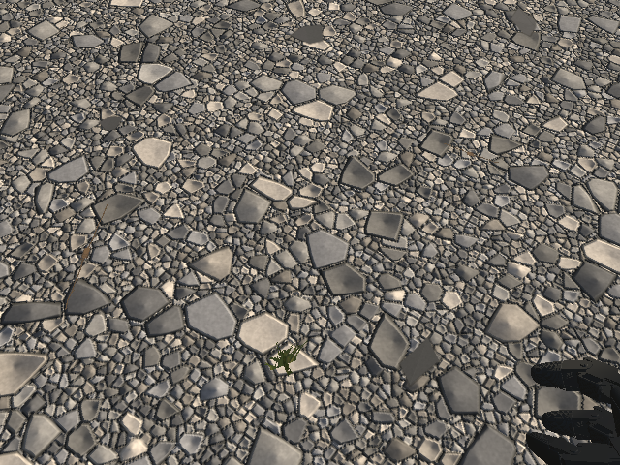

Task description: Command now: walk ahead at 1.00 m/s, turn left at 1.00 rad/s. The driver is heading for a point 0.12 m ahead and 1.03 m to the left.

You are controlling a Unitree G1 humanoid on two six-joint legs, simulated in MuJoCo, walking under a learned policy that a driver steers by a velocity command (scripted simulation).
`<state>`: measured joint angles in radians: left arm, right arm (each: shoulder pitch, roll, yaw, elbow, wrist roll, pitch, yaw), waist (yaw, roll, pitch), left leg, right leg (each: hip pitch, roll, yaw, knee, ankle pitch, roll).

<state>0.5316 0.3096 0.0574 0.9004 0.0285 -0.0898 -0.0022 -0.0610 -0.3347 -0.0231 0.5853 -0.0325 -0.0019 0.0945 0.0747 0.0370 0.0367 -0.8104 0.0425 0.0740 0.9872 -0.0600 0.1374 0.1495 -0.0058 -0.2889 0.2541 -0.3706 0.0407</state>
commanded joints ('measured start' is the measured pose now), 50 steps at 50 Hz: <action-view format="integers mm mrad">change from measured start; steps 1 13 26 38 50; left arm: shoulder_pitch -79 -245 109 -217 -182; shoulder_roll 127 112 263 48 168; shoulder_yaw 12 -17 48 -2 8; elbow -78 -285 -250 -135 -254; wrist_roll -1 47 20 -7 -62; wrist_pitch -24 36 28 -23 -18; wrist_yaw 13 8 49 -6 34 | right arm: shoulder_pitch -40 359 319 69 255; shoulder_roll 3 -133 -98 11 -141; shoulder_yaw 17 -73 -72 1 -76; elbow -54 125 125 -55 -8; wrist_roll -1 21 15 -4 34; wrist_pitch -8 -53 -100 -3 -40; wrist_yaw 12 -112 -81 -13 -70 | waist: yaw -97 -17 189 -114 -104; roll -86 -142 -174 -107 -101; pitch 99 20 -340 94 -404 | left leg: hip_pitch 221 645 362 60 1085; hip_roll -75 44 -170 20 251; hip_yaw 130 -601 -375 -70 -610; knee -164 -743 210 102 -556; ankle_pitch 25 -33 60 -21 521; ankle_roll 47 264 11 -36 312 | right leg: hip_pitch -172 -832 225 -316 -857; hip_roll -210 -141 -220 -242 -52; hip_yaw -17 356 510 133 400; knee -53 1042 302 -73 1229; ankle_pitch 1182 -77 -148 620 -157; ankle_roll -26 38 -54 -70 21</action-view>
